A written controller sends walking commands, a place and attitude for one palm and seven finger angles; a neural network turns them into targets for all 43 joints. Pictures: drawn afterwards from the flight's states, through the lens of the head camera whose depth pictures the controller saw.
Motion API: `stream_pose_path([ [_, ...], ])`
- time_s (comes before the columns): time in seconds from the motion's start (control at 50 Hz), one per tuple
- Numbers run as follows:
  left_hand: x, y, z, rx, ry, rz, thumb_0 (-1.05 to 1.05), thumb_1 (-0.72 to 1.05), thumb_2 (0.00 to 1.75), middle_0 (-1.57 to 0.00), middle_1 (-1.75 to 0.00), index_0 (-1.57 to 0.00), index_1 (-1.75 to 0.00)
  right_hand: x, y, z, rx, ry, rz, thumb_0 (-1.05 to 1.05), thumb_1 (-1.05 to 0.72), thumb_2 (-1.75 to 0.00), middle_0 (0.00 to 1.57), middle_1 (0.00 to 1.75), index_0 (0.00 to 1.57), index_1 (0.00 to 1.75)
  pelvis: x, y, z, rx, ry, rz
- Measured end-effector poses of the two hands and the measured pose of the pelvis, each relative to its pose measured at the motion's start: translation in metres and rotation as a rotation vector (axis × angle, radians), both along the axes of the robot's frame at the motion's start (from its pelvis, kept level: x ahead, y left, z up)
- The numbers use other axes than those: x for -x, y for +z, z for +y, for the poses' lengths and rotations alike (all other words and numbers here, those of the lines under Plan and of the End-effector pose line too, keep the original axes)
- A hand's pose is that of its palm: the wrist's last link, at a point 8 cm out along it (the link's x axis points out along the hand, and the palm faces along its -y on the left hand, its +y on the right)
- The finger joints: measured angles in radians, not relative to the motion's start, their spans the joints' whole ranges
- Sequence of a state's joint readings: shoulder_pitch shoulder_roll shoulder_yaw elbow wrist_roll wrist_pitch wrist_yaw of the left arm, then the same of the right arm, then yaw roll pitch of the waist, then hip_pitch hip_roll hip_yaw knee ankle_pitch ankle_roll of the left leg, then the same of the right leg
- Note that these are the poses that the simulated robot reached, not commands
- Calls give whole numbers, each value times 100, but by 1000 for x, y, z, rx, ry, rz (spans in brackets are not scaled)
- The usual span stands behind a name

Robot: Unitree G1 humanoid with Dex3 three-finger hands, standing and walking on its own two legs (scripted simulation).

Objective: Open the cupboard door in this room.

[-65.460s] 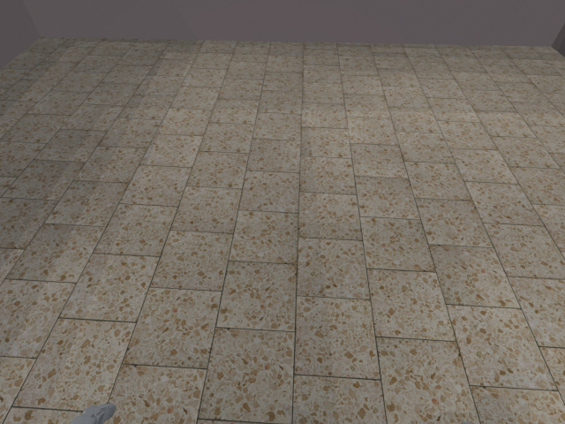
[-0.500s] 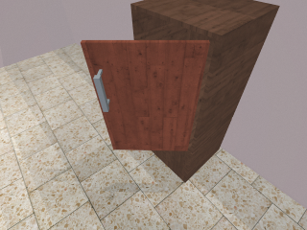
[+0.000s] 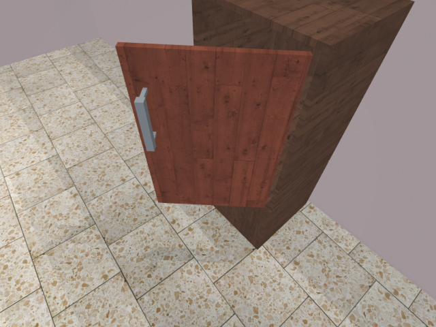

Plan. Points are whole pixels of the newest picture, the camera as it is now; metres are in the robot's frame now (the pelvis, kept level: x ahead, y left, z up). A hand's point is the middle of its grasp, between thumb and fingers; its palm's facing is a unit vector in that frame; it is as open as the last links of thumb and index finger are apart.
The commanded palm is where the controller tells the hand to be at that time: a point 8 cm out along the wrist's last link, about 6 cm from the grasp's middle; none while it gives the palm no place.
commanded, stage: look again from close up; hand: left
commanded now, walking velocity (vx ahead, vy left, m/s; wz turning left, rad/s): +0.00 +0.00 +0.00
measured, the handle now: (147, 120) +0.55 +0.21 +0.05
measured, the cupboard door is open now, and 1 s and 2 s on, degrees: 46 46 46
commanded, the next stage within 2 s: raise the hand with hooked fingers in 0.28 s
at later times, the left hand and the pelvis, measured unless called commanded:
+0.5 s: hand (108, 318) +0.15 +0.21 -0.09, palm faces +0.24 -0.95 -0.19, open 7.4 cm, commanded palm +0.12 +0.25 -0.06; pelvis +0.02 +0.02 +0.00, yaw +1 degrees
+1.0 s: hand (100, 298) +0.17 +0.21 -0.01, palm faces +0.05 -0.99 -0.10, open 9.8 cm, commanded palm +0.15 +0.27 -0.02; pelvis -0.05 -0.01 -0.08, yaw +3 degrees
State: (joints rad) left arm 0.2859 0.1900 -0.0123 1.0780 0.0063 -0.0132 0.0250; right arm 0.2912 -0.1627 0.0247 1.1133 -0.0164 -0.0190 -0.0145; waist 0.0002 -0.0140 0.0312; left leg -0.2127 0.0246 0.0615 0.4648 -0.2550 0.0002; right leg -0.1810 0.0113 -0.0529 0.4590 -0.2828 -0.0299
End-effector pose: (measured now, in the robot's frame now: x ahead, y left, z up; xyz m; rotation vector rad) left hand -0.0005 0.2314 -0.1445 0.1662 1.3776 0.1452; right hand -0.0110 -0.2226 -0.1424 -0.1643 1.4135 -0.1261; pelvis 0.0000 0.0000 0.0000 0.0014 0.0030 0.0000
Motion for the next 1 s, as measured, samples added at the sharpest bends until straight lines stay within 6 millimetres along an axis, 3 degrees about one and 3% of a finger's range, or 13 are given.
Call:
stream_pose_path([
  [0.24,-21,-3,4,13,7,-22,0,91,90,-20,-30,-20,-30,-50,2,5,21,22,-87,1,-92,-90,20,30,20,30,-15,0,10,-2,-1,-2],
  [0.4,-33,-2,14,-8,1,-43,0,91,90,-20,-30,-20,-30,-69,4,6,28,31,-122,1,-91,-90,20,30,19,30,-19,0,14,5,-1,4],
  [0.44,-62,20,20,-14,88,-223,1,91,90,-20,-30,-20,-30,-80,9,6,38,32,-221,1,-91,-90,20,30,20,30,-18,-1,16,3,0,4],
  [0.56,-175,136,25,-60,69,-990,1,86,88,-20,-34,-20,-33,-131,24,4,38,58,-575,1,-91,-90,20,30,20,30,-9,-10,18,-9,37,43],
  [0.62,-200,159,17,8,-13,-1244,1,81,85,-20,-37,-20,-36,-155,32,-2,40,82,-694,1,-90,-90,20,30,20,30,1,-21,13,-9,25,105],
  [0.66,-198,154,9,79,-83,-1341,0,77,84,-20,-39,-21,-39,-169,37,-7,48,105,-757,1,-90,-90,20,30,20,30,9,-32,8,-12,14,142],
  [0.72,-174,124,1,164,-160,-1324,0,71,81,-21,-43,-21,-43,-185,41,-17,67,150,-827,1,-90,-90,20,30,20,30,19,-48,1,-12,11,176],
  [0.78,-139,91,8,173,-120,-1218,0,64,78,-22,-47,-22,-47,-196,40,-25,96,188,-868,1,-90,-90,20,30,20,30,27,-62,-4,-6,19,198],
  [0.82,-120,83,19,122,-58,-1197,1,59,76,-22,-50,-23,-50,-199,37,-27,108,206,-881,1,-90,-90,20,30,20,30,32,-69,-6,5,28,202],
  [0.9,-109,108,36,-9,-18,-1340,1,49,73,-23,-56,-23,-56,-194,23,-21,103,234,-867,1,-90,-90,20,30,19,30,38,-78,-11,29,48,199],
  [1.0,-143,142,29,43,-194,-1481,1,38,68,-23,-64,-23,-63,-169,1,-6,50,217,-808,1,-90,-90,20,30,20,30,46,-79,-12,49,59,187],
])
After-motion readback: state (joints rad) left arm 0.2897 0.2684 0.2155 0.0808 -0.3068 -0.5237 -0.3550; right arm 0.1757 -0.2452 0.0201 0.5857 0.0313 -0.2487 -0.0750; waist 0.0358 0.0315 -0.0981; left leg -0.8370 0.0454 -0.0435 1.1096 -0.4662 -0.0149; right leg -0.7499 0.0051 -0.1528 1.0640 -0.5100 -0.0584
